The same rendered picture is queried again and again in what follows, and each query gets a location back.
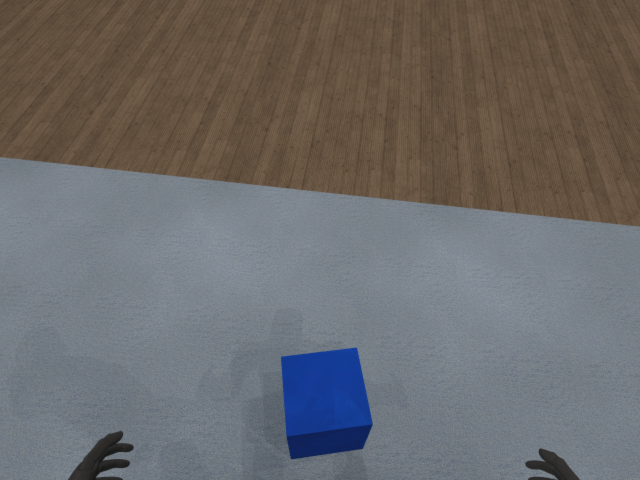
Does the carton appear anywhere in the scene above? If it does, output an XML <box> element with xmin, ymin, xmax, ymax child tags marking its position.
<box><xmin>281</xmin><ymin>348</ymin><xmax>373</xmax><ymax>459</ymax></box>

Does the left robot hand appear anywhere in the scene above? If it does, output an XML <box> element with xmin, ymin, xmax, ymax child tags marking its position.
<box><xmin>68</xmin><ymin>431</ymin><xmax>134</xmax><ymax>480</ymax></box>

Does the right robot hand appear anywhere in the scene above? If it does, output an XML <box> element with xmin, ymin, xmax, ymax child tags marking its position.
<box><xmin>525</xmin><ymin>449</ymin><xmax>580</xmax><ymax>480</ymax></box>

